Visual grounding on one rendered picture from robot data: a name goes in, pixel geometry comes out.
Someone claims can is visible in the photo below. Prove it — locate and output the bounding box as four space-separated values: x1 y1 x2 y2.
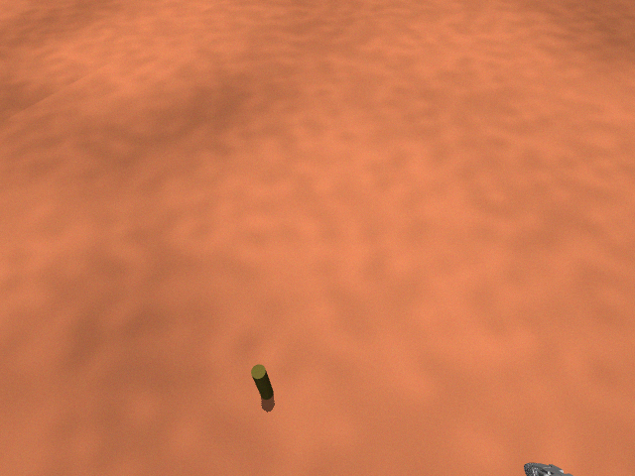
251 364 274 400

